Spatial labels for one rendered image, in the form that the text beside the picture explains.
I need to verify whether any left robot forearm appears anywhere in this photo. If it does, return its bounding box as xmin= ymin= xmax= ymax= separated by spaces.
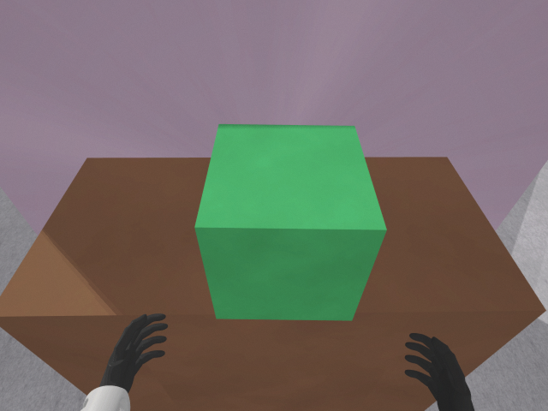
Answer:
xmin=81 ymin=385 xmax=130 ymax=411

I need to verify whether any carton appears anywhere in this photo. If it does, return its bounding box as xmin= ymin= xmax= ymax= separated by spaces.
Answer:
xmin=194 ymin=124 xmax=387 ymax=321

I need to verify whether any pedestal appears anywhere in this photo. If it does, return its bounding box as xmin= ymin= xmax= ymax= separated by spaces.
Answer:
xmin=0 ymin=157 xmax=546 ymax=411

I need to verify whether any left robot hand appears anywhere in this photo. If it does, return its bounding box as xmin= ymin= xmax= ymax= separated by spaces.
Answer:
xmin=99 ymin=313 xmax=168 ymax=393

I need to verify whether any right robot hand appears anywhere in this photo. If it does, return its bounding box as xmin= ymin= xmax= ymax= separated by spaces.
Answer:
xmin=405 ymin=333 xmax=474 ymax=411

